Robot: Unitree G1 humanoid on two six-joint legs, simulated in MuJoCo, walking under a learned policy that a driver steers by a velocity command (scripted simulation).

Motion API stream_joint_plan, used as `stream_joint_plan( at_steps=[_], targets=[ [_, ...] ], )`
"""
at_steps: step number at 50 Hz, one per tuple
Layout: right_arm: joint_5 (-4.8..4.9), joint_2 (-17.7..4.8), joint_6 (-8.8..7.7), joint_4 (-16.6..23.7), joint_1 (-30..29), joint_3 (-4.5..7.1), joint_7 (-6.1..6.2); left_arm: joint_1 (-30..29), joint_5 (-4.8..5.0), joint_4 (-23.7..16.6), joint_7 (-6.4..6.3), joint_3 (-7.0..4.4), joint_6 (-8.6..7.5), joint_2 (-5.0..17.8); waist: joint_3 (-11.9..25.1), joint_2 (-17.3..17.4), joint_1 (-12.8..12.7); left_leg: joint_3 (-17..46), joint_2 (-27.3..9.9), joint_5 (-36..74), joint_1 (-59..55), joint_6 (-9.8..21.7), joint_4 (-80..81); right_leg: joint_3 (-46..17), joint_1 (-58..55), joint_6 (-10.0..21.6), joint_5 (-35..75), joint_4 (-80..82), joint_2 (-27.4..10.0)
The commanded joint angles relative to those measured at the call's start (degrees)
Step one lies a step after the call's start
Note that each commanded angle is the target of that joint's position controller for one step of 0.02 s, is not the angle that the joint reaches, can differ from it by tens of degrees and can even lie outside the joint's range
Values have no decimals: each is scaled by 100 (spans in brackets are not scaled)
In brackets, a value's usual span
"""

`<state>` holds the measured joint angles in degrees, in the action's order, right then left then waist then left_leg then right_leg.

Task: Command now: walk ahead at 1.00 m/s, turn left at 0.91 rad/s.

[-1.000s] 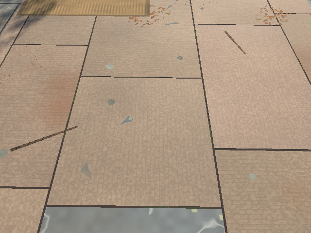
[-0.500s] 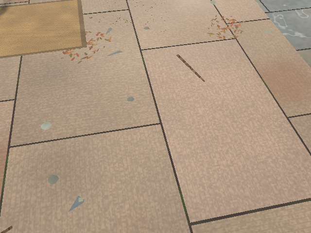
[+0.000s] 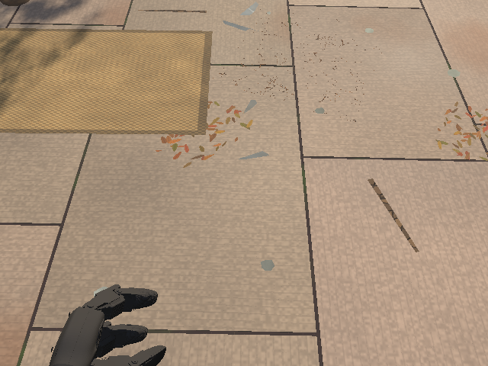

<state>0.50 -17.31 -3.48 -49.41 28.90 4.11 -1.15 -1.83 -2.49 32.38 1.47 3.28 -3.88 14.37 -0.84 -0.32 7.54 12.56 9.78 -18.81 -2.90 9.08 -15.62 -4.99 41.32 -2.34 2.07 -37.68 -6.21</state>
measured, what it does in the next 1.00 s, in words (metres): walks ahead, turning right: right foot, then left foot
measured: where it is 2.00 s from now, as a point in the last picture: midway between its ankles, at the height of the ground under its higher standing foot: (257, 49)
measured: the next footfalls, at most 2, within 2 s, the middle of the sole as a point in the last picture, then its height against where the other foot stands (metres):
right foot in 0.10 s outside the picture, level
left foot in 0.48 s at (177, 323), level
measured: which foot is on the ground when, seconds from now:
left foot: down 0.00-0.08, up 0.10-0.46, down 0.48-0.88, up 0.90-1.00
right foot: up 0.00-0.08, down 0.10-0.48, up 0.50-0.86, down 0.88-1.00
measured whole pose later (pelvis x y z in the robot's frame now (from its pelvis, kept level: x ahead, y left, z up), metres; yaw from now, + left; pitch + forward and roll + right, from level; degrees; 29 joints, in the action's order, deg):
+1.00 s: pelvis +0.92 -0.11 -0.03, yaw -25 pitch -1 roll -1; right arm -1.3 -13.4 -4.2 -44.4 16.9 0.1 0.3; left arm 12.5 -2.2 43.8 0.8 -2.8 -0.6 17.6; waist -3.0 0.2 2.0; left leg 1.9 -4.5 -18.5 19.9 1.3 -84.0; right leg 6.8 22.9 10.1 -17.3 -40.1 8.6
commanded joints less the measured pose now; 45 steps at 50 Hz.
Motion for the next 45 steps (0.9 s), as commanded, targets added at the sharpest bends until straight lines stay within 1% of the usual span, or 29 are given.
stream_joint_plan(
  at_steps=[1,3,4,5,6,7,8,9,10,13,16,19,22,23,24,25,26,27,28,30,32,33,37,39,40,42,43,44,45],
  targets=[
    [0,-1082,-57,342,-100,303,83,-466,54,-464,-51,-180,-102,574,-150,373,-185,1002,-1020,3775,1089,244,14,495,-1722,84,274,810,608],
    [-65,-1298,-97,317,-168,333,114,499,56,-167,-156,-370,-148,972,623,367,-629,894,-1109,5354,585,20,-1227,571,-2912,272,-379,899,878],
    [-103,-1423,-132,356,-450,348,96,1595,70,116,-236,-491,-179,1172,1157,391,-1295,750,-1033,5267,828,-81,-2429,512,-4016,392,-634,886,689],
    [-158,-1055,-216,453,-686,248,103,2901,-22,383,-358,-657,-200,1480,1821,185,-1888,471,-879,4136,1652,-102,-4067,-179,-5395,575,-1952,562,-89],
    [63,-15,-254,621,132,-10,95,3177,-259,555,-355,-810,-204,1984,2642,-1752,-1285,-194,-129,-611,3485,-334,-6056,-3304,-6978,1343,-3197,1157,-1868],
    [-12,-353,-212,599,76,-82,88,2978,-86,634,-258,-888,-134,1882,2632,-1873,-1311,-359,-272,-666,4407,-290,-6728,-5031,-6838,1759,-4120,1954,-1862],
    [-145,-569,-179,652,-775,-51,81,2441,-31,610,-205,-803,-132,1293,1436,-980,-1335,-403,-645,-113,4813,-277,-6594,-4021,-5987,1669,-3983,2076,-1410],
    [-233,-585,-184,801,-1351,-75,20,2316,5,740,-160,-761,-136,1005,848,-281,-1326,-451,-786,138,4743,-322,-6278,-3138,-5204,1609,-3135,2075,-1103],
    [-309,-516,-180,966,-1755,-103,-28,2411,3,913,-150,-734,-147,889,502,-143,-1245,-484,-883,58,4648,-359,-5971,-2584,-4662,1525,-2320,2096,-829],
    [-479,-211,-80,1388,-2037,-254,-105,2787,157,1367,-148,-667,-197,644,100,-531,-792,-692,-1205,-506,4701,-610,-5176,-2136,-3943,1619,-1276,2333,-472],
    [-417,-183,-103,1858,-2728,-427,-239,2331,157,1256,-194,-773,-208,923,-288,-469,-566,-909,-1409,365,3792,-869,-3247,-1583,-2498,1564,-1336,2984,-221],
    [-224,-340,-93,1671,-2482,-404,-292,2187,228,1169,-49,-960,-226,1429,-167,-481,-427,-1346,-981,1575,1295,-938,-2350,-1226,-1241,1385,-811,3367,-135],
    [-319,-750,-93,1309,-1634,-173,-52,2581,273,1299,21,-963,-214,1450,388,79,-65,-1388,-824,1137,161,-827,-1755,-848,-1964,1056,855,1386,164],
    [-418,-933,-128,1169,-885,-69,64,2588,284,1310,31,-950,-228,1399,902,192,343,-1183,-1147,775,-874,-738,-1820,-637,-1490,925,771,-137,469],
    [-560,-1396,-163,1126,122,65,199,2519,253,1152,-2,-805,-252,804,1611,1035,644,557,-2670,-1442,-1794,-568,-1355,-339,-705,814,-1595,-2283,835],
    [-558,-1720,-95,1214,-36,123,238,2997,467,865,-46,-699,-197,409,2115,1976,115,3476,-3859,-2969,-1847,-166,94,-82,202,803,-2954,-3820,1047],
    [-427,-1295,-57,1232,-665,99,257,2685,304,914,-85,-710,-81,667,1247,1329,-125,3524,-3650,-3454,-1156,75,334,24,807,854,-2394,-4306,636],
    [-346,-793,-92,1242,-1015,-7,229,2248,174,925,-44,-730,-1,742,508,721,-198,2392,-3324,-2556,-518,50,170,111,918,851,-2032,-4143,373],
    [-343,-552,-127,1151,-1146,-58,189,2078,157,965,15,-734,59,697,121,447,-334,1475,-3035,-1377,51,-40,199,95,712,796,-1874,-3887,219],
    [-277,-386,-222,928,-1123,-102,177,1970,98,924,122,-710,232,485,-265,702,-629,325,-2753,-88,689,-209,407,70,458,681,-1856,-3586,6],
    [-155,-178,-318,684,-970,-135,135,1522,74,748,188,-686,362,360,-409,520,-706,-537,-2531,1030,608,-364,610,173,726,670,-1654,-3515,-43],
    [-150,-266,-364,643,-941,-119,119,1331,68,532,229,-649,374,302,-372,740,-799,-775,-2674,1687,582,-317,617,198,800,686,-1431,-3364,-95],
    [-174,-369,-417,512,-1269,-85,161,433,102,117,413,-536,346,356,-627,327,-974,-2386,-2149,2716,990,-574,1077,820,-57,870,-223,-1485,69],
    [-162,-624,-413,402,-947,-45,198,210,98,91,469,-509,331,365,-541,202,-906,-2757,-2061,4844,868,-652,828,1470,-1023,1086,46,-745,537],
    [-163,-835,-376,398,-821,4,225,394,110,149,446,-532,328,454,-331,329,-1025,-2792,-2127,6230,554,-679,354,1622,-1384,1170,-105,-667,779],
    [-209,-1272,-196,505,-992,125,286,1639,125,472,346,-680,317,829,452,596,-1774,-2732,-2361,7894,285,-693,-1508,1598,-2686,1383,-709,-654,1147],
    [-230,-1354,-100,623,-1223,154,295,2821,108,822,259,-824,311,1095,1004,566,-2306,-2591,-2422,7720,717,-648,-3061,1337,-4004,1568,-917,-452,1234],
    [-291,-1141,-77,549,-1099,107,250,3368,68,1132,109,-964,335,1309,1146,59,-2369,-2563,-1934,4584,1865,-707,-5066,666,-5339,1744,-1164,-5,1050],
    [-368,-155,-121,736,-880,-161,175,2846,89,1077,-7,-1031,382,1746,833,-1380,-1609,-2393,-1071,-1068,3552,-781,-7447,-924,-5697,1702,-673,-83,-8]
  ],
)
Velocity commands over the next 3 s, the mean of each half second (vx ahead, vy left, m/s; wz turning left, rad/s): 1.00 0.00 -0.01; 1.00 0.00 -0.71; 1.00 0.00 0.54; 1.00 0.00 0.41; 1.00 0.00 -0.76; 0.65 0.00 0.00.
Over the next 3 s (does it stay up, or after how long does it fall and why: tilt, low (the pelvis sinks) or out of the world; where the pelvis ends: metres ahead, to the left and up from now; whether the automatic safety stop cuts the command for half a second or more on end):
stays up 2.71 -0.41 -0.03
